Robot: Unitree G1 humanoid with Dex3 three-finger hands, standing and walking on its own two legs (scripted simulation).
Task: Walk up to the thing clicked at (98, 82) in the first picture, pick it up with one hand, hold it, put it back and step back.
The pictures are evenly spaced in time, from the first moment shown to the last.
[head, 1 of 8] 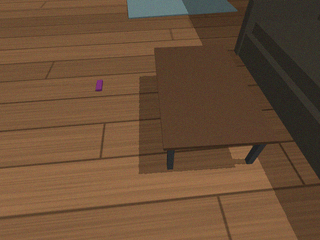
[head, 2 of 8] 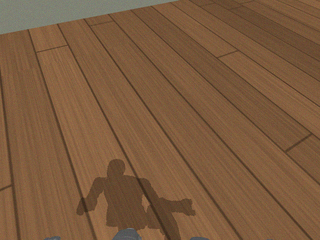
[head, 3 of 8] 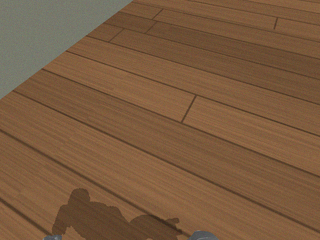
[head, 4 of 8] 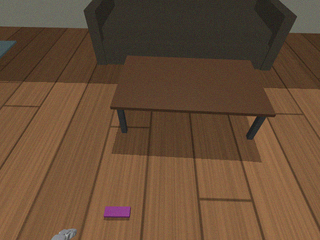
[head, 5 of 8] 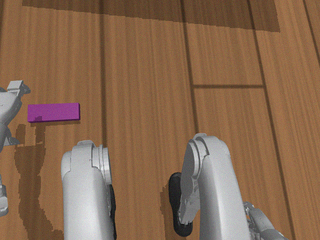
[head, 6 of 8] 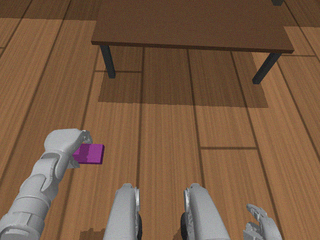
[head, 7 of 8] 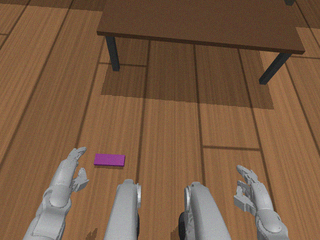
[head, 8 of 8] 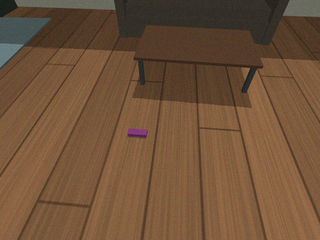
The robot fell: no
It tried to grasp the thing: yes
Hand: left
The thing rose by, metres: 0.68
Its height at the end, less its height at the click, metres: +0.00
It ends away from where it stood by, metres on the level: 0.01
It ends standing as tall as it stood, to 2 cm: yes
